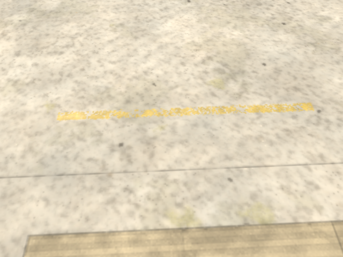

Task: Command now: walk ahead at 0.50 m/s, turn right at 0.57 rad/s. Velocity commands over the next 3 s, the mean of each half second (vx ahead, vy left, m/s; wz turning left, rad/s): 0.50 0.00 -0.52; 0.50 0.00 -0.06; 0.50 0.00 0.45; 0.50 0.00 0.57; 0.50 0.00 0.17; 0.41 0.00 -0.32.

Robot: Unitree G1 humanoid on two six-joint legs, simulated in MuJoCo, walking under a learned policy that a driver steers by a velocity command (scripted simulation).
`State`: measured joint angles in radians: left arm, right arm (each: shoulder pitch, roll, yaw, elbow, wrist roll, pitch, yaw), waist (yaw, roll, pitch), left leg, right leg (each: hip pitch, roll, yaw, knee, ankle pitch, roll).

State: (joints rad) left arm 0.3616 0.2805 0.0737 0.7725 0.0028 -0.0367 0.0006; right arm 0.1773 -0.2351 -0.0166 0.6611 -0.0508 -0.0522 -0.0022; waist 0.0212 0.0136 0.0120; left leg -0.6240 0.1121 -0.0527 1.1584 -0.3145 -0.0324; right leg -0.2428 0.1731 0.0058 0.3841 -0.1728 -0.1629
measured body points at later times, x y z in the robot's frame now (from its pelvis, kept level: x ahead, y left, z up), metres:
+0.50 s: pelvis +0.29 +0.04 +0.00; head +0.31 +0.06 +0.45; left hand +0.45 +0.29 -0.12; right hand +0.33 -0.24 -0.10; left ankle +0.34 +0.13 -0.74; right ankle +0.20 -0.06 -0.65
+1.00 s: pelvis +0.53 -0.07 +0.01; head +0.53 -0.10 +0.46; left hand +0.69 +0.15 -0.10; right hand +0.51 -0.34 -0.13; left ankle +0.54 +0.07 -0.66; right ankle +0.51 -0.15 -0.74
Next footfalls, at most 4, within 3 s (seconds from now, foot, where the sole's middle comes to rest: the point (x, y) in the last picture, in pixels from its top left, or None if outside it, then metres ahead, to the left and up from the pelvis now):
0.32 left None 0.38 0.12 -0.77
0.82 right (226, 240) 0.55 -0.16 -0.77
1.34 left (193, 167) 0.88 -0.04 -0.77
1.86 right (220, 113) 1.21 -0.19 -0.77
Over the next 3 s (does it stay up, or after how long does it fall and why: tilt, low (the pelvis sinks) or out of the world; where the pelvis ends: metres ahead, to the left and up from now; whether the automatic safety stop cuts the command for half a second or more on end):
stays up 1.57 0.06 -0.01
